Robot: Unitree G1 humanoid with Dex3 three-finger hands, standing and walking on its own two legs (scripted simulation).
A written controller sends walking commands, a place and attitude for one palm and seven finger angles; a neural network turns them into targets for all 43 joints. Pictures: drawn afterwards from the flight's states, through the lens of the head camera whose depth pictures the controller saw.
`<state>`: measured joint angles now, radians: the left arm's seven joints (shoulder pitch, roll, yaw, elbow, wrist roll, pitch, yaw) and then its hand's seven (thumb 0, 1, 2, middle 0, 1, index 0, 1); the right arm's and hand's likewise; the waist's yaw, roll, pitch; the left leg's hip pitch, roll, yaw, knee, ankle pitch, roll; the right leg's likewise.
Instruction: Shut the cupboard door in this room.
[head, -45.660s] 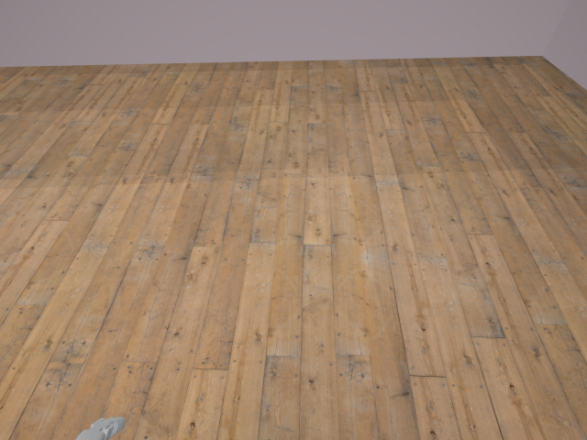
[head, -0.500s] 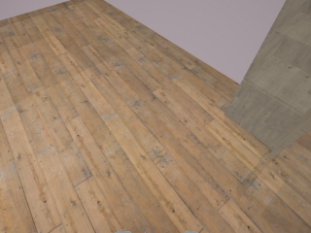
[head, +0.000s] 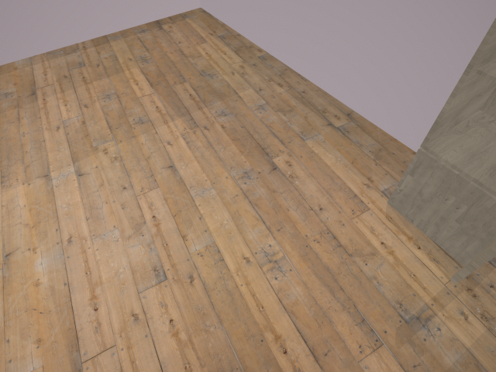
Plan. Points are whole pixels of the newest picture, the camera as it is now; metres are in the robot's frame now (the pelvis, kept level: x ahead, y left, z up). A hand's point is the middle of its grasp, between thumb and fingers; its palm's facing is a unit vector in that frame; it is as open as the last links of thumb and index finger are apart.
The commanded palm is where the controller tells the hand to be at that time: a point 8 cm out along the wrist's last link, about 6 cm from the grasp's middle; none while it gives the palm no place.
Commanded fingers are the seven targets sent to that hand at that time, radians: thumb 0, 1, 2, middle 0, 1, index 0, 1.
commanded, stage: turn or walk to find it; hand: left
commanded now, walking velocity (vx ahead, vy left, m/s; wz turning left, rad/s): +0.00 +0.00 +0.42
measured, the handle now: out of the picture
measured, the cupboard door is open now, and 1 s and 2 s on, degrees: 88 88 88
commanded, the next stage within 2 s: none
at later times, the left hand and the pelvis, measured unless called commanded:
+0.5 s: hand out of the picture +0.02 +0.20 -0.17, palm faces +0.20 -0.94 -0.28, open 7.3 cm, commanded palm none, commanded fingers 0.00 0.90 0.90 -0.20 -0.30 -0.20 -0.30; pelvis -0.02 -0.01 -0.01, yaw +11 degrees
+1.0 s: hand out of the picture -0.10 +0.21 -0.19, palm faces +0.44 -0.87 -0.22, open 7.3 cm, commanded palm none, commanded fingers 0.00 0.90 0.90 -0.20 -0.30 -0.20 -0.30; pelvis -0.03 +0.01 -0.01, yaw +24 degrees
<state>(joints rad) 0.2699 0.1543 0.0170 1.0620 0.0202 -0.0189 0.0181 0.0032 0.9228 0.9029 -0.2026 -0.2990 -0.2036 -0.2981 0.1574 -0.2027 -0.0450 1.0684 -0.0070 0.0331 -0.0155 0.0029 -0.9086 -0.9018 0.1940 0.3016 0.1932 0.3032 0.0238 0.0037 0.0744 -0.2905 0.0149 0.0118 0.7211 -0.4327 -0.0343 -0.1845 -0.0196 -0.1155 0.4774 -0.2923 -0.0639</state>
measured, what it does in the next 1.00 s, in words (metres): steps on the spot, turning left: left foot, then right foot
